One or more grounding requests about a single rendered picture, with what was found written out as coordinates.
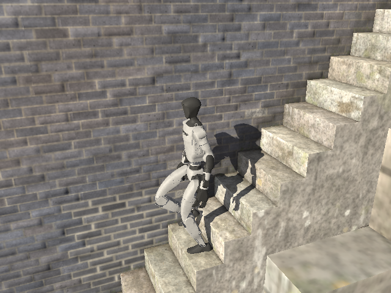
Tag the right robot hand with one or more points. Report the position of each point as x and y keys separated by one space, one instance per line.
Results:
x=179 y=165

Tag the right robot forearm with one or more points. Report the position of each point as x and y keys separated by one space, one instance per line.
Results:
x=185 y=160

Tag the left robot forearm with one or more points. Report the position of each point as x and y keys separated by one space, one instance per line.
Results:
x=207 y=172

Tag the robot left foot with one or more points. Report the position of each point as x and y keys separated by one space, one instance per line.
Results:
x=197 y=248

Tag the robot torso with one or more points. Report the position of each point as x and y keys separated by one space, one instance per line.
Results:
x=193 y=150

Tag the left robot hand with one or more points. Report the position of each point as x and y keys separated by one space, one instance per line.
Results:
x=202 y=195

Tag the left robot upper arm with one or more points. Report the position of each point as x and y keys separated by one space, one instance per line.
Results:
x=201 y=136

